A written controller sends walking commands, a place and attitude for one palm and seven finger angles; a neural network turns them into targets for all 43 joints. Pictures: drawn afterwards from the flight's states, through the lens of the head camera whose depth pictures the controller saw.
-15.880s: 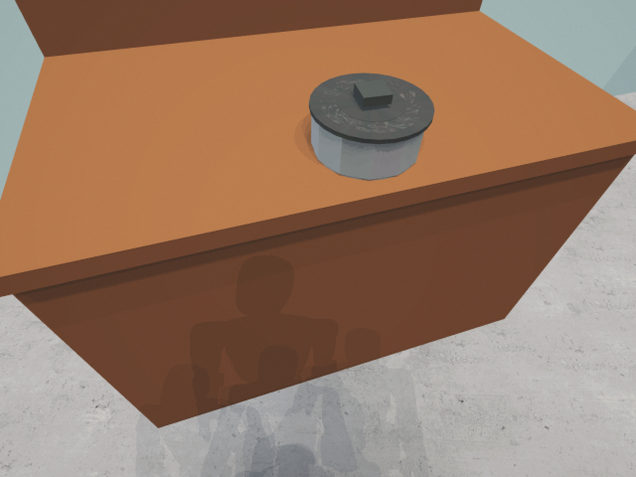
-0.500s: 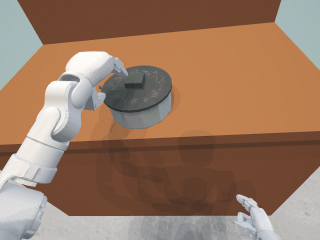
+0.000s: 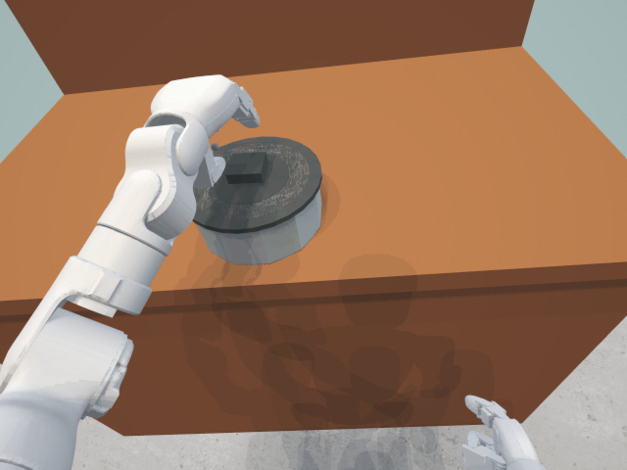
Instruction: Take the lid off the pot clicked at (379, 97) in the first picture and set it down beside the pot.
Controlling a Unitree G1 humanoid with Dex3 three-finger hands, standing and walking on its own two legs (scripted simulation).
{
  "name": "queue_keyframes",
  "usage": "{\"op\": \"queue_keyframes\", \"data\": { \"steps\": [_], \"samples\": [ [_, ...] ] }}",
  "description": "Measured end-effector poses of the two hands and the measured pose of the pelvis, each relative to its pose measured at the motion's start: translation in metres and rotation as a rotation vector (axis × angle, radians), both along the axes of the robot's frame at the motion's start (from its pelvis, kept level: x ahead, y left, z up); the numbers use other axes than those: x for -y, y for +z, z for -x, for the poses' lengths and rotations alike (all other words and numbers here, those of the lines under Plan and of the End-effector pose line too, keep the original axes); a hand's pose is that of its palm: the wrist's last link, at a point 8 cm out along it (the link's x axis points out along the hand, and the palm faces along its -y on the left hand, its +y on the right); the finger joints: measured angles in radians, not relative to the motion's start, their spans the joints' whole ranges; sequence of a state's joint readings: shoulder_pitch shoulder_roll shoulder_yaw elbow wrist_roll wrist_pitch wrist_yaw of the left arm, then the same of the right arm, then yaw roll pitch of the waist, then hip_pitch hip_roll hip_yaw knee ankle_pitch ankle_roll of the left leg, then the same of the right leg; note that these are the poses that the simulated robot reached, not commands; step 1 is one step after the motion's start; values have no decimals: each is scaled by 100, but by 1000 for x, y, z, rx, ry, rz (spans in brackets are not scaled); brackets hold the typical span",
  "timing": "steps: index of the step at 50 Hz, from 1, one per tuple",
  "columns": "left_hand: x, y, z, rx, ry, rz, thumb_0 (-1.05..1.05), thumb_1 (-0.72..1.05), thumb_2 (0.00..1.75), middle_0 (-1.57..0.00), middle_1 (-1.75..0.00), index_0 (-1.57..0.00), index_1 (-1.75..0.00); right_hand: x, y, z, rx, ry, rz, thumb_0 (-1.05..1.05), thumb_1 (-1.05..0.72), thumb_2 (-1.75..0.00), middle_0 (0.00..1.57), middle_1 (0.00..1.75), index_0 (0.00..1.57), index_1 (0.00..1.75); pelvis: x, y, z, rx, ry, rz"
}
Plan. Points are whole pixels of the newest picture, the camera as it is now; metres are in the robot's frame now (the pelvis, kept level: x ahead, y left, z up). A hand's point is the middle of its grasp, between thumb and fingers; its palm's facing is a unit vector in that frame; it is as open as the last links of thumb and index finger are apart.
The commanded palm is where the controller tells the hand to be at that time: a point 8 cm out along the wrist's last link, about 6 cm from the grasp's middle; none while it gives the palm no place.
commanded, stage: move the open hand above the knob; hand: left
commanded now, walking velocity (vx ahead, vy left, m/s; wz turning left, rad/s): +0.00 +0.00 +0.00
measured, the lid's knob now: (247, 167) +0.49 +0.11 +0.15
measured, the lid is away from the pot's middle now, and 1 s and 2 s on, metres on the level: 0.00 0.00 0.00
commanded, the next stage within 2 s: lower the open fingers around the knob in 1.18 s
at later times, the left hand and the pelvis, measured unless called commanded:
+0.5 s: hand (233, 123) +0.47 +0.11 +0.23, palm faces -0.08 -0.04 -1.00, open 9.7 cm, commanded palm +0.44 +0.12 +0.29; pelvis +0.00 +0.00 +0.00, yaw +0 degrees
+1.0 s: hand (230, 143) +0.45 +0.11 +0.22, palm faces -0.10 -0.03 -0.99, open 9.7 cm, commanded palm +0.42 +0.12 +0.29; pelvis +0.00 +0.01 +0.00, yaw +0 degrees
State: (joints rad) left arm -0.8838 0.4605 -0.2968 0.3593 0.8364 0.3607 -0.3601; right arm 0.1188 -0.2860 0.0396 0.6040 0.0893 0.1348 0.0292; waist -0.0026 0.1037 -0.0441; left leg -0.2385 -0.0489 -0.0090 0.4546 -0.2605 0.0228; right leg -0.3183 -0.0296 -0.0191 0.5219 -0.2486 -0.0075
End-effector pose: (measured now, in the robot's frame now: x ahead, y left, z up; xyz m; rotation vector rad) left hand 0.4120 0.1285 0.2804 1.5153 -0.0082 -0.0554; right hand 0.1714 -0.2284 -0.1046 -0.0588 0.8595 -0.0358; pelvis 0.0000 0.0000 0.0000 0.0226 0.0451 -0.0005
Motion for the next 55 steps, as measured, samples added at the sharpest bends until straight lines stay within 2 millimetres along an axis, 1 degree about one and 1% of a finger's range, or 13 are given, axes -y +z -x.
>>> {"op": "queue_keyframes", "data": {
  "steps": [4,7,12,18,22,25,30,33,36,41,45,49,55],
  "samples": [
    [18,-9,-2,-27,-49,-35,0,-36,174,-91,-9,-91,-8,3,-1,1,-3,-8,8,1,-91,-90,19,30,19,30,1,0,-1,4,3,0],
    [25,0,-10,-10,-58,-34,0,-36,174,-92,-9,-91,-8,4,-2,3,0,-20,18,1,-91,-90,19,30,19,30,1,0,-2,5,1,0],
    [18,14,-27,-4,30,-9,0,-36,174,-91,-9,-91,-8,7,-5,13,-26,-42,16,1,-91,-90,19,30,19,30,3,0,-3,-9,-4,-3],
    [26,-6,-30,-74,15,-6,0,-36,174,-91,-8,-91,-8,12,-10,24,-69,-53,24,1,-91,-90,19,30,19,30,3,1,-3,-12,-5,-1],
    [27,1,-32,-61,0,-19,0,-36,174,-91,-9,-91,-8,15,-9,29,-55,-75,42,1,-91,-90,19,30,19,30,2,1,-3,-7,-7,-1],
    [20,9,-38,-52,41,-13,0,-36,174,-91,-9,-91,-8,15,-9,33,-61,-83,47,1,-91,-90,19,30,19,30,1,1,-4,-11,-8,-2],
    [13,-1,-39,-93,66,-4,0,-36,174,-91,-8,-91,-8,14,-10,38,-83,-80,43,1,-91,-90,19,30,19,30,-1,1,-4,-17,-8,-2],
    [19,-8,-33,-101,14,-20,0,-36,174,-91,-8,-91,-8,12,-9,36,-73,-78,44,1,-91,-90,19,30,19,30,-3,1,-4,-11,-4,1],
    [24,-2,-31,-76,-20,-24,0,-36,174,-91,-9,-91,-8,9,-8,32,-51,-74,48,1,-91,-90,19,30,19,30,-5,1,-4,-5,-4,2],
    [9,11,-36,-49,45,4,0,-36,174,-91,-9,-91,-8,3,-5,28,-36,-72,39,1,-91,-90,19,30,19,30,-7,1,-4,-10,-11,0],
    [5,2,-31,-62,45,-1,0,-36,174,-91,-8,-91,-8,-2,-4,25,-39,-55,21,1,-91,-90,19,30,19,30,-9,1,-4,-13,-9,1],
    [12,-8,-22,-77,-9,-16,0,-36,174,-91,-8,-91,-8,-6,-2,17,-26,-40,23,1,-91,-90,19,30,19,30,-11,1,-3,-5,-1,4],
    [16,10,-23,-16,-18,-21,0,-36,174,-92,-9,-91,-8,-11,1,9,4,-30,24,1,-91,-90,19,30,19,30,-12,1,-3,-6,2,4]
  ]
}}
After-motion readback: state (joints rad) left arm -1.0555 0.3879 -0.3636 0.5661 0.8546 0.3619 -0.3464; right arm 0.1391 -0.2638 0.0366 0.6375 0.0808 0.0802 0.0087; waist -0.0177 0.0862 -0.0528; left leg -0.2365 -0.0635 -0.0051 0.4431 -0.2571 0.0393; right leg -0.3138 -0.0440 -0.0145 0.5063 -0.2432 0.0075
